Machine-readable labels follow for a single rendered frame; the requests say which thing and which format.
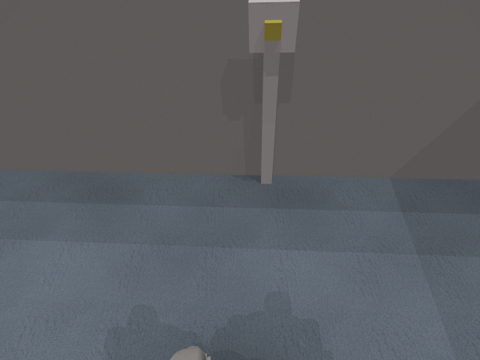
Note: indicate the panel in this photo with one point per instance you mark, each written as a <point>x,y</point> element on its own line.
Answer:
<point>258,12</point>

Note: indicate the button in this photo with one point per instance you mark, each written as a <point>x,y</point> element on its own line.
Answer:
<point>273,30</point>

